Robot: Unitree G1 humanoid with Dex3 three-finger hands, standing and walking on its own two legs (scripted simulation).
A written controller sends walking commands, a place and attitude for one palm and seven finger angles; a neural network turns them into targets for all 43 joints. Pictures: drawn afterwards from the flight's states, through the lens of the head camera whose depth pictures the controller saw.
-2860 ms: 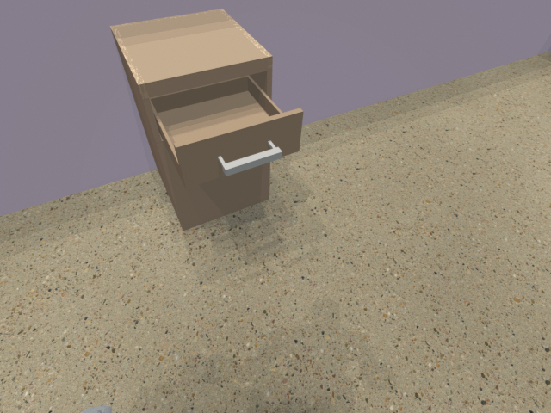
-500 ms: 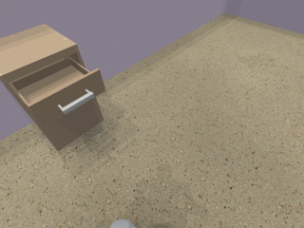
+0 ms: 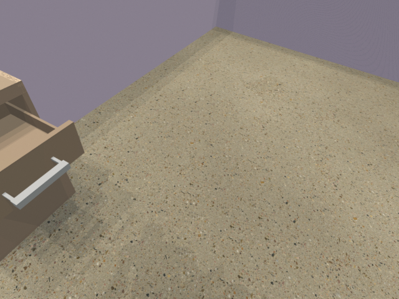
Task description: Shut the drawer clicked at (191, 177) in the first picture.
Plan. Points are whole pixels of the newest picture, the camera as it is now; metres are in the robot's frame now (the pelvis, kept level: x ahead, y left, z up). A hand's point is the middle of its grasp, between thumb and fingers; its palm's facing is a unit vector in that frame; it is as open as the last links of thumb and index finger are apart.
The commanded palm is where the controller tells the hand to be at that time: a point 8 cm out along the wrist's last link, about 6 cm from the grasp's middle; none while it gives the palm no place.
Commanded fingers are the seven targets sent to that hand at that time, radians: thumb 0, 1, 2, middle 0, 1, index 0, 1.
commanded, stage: walk to a spot facing it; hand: left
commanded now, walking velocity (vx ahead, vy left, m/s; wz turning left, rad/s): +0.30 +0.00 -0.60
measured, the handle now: (37, 179) +0.43 +0.53 -0.18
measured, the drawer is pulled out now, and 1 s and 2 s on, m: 0.25 0.25 0.25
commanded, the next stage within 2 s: turn to face it in 0.92 s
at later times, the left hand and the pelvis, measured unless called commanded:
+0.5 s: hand (165, 234) +0.31 +0.11 -0.18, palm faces -0.35 -0.93 -0.08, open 7.4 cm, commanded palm none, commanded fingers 0.00 0.90 0.90 -0.20 -0.30 -0.20 -0.30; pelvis +0.16 +0.00 -0.01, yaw -18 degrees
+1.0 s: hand (175, 190) +0.45 +0.10 -0.15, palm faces -0.43 -0.86 -0.28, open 7.3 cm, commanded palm none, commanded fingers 0.00 0.90 0.90 -0.20 -0.30 -0.20 -0.30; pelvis +0.36 -0.08 +0.00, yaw -34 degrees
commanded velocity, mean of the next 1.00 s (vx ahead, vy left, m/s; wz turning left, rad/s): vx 0.28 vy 0.00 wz -0.56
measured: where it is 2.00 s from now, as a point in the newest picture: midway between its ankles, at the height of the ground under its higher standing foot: (212, 272)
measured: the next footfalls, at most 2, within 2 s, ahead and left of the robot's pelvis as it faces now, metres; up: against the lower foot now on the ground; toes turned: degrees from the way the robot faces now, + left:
right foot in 0.60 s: +0.28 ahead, -0.10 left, +0.00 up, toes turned -30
left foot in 1.10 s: +0.59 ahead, -0.09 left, +0.00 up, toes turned -31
